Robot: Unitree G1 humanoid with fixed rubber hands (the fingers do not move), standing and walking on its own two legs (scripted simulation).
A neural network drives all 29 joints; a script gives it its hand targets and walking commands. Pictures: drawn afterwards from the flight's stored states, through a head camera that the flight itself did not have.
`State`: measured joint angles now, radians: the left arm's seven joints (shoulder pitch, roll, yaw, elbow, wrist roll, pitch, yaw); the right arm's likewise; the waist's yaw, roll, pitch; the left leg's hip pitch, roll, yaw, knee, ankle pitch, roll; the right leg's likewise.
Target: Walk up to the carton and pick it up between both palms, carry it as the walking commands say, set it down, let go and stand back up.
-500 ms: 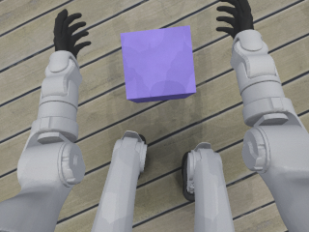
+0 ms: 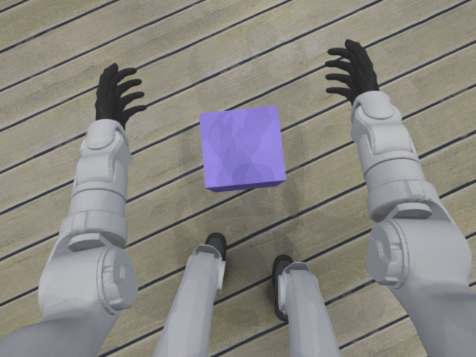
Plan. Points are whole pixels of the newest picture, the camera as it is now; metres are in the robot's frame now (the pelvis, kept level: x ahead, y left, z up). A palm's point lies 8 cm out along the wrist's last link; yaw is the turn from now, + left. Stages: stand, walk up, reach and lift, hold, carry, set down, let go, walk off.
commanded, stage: set down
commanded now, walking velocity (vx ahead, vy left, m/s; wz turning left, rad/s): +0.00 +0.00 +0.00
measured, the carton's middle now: (242, 154) +0.48 +0.07 -0.53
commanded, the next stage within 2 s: let go in 0.02 s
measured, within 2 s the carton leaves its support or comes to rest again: neither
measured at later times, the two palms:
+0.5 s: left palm (72, 177) +0.34 +0.27 -0.02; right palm (406, 178) +0.39 -0.16 -0.03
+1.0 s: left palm (42, 297) +0.22 +0.23 +0.05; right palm out of the picture +0.25 -0.24 +0.06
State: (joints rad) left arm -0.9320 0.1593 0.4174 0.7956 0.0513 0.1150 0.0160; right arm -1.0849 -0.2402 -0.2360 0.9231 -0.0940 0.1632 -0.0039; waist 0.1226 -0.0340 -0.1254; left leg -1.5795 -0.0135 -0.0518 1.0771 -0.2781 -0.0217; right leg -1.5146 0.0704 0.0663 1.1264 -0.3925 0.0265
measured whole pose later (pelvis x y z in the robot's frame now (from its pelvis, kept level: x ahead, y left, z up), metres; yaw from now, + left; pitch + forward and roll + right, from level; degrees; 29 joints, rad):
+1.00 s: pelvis +0.08 -0.01 +0.12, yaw +2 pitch -2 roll +1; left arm 0.25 0.21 0.03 0.42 0.00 0.09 -0.08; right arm 0.22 -0.21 -0.07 0.44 -0.01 0.09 0.06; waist 0.02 -0.02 0.08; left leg -0.19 -0.02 -0.06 0.44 -0.22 -0.02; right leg -0.12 0.02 0.06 0.47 -0.32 -0.01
